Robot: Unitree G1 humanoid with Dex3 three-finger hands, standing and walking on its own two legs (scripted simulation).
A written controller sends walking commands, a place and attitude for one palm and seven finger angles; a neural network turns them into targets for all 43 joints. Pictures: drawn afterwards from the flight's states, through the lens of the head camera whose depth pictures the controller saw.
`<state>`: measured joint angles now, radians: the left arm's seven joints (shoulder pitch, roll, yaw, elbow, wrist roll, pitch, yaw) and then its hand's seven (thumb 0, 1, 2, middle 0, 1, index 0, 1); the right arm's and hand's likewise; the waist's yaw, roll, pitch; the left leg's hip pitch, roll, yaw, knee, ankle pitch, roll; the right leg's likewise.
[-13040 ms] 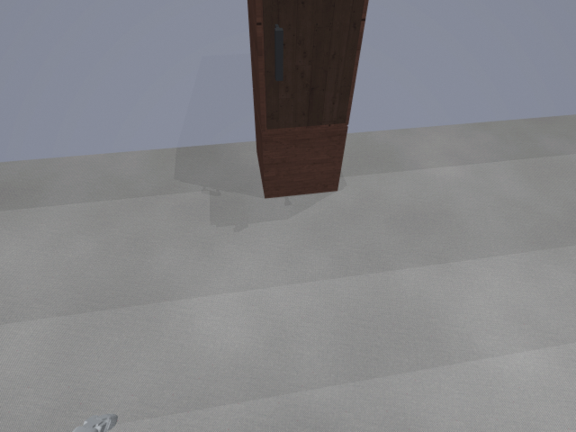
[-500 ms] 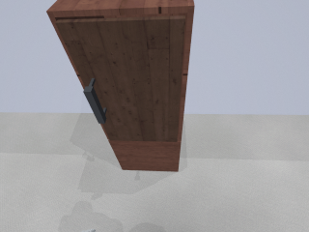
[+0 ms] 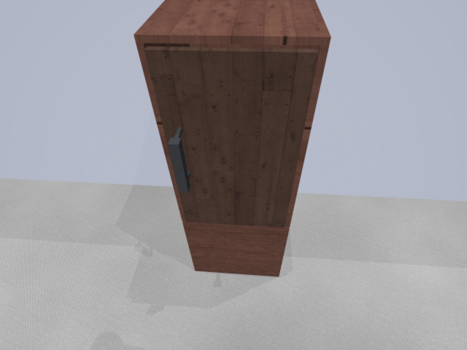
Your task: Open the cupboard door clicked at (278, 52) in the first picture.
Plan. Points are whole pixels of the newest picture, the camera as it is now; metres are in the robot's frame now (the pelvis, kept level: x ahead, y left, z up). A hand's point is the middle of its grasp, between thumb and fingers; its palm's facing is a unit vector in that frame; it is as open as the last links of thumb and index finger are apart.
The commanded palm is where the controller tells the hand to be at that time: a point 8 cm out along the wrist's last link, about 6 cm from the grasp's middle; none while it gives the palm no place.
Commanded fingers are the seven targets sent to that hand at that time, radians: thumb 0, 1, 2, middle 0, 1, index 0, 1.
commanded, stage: come to a stop and stand still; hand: left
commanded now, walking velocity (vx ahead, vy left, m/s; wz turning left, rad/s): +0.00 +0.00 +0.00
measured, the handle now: (182, 160) +0.55 +0.19 -0.01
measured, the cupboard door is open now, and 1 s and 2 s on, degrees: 0 0 0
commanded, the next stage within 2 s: look again from close up in 1.18 s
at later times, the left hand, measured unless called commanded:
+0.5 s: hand out of the picture +0.04 +0.17 -0.16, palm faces +0.01 -0.97 -0.22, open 7.3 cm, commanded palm none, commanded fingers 0.00 0.90 0.90 -0.20 -0.30 -0.20 -0.30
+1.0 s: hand out of the picture +0.10 +0.15 -0.16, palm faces +0.03 -0.97 -0.22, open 7.3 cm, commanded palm none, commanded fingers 0.00 0.90 0.90 -0.20 -0.30 -0.20 -0.30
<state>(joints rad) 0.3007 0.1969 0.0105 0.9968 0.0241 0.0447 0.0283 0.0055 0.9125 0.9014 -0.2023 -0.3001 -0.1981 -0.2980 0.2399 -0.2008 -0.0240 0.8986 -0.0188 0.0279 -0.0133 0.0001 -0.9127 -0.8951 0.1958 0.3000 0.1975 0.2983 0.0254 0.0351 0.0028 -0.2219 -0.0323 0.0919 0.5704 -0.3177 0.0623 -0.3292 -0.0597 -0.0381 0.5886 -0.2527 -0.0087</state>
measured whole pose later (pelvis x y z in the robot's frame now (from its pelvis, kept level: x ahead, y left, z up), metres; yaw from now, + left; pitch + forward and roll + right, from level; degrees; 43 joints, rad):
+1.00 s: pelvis +0.07 -0.03 +0.01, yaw +1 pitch +0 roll +0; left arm 0.22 0.16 -0.01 1.09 0.01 -0.02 0.03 0.00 0.93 0.90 -0.20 -0.30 -0.20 -0.30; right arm 0.25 -0.16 0.00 1.12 -0.01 -0.02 -0.04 0.00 -0.91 -0.89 0.20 0.30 0.20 0.30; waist 0.00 0.02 0.03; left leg -0.08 0.01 0.06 0.41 -0.32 0.00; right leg -0.21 0.01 -0.02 0.47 -0.26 -0.03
